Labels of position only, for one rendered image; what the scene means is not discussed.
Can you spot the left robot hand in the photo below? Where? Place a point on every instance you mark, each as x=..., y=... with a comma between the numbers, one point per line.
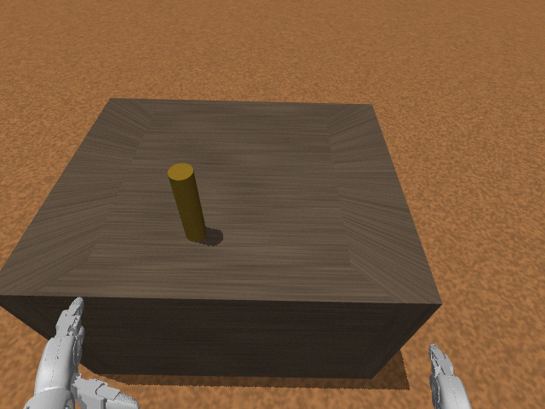
x=58, y=367

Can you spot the left robot arm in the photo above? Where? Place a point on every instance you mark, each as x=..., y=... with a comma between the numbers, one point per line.
x=52, y=399

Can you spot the can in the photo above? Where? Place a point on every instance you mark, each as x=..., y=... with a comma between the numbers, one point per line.
x=184, y=187

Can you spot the right robot hand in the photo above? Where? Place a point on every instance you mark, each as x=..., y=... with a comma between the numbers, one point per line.
x=448, y=391

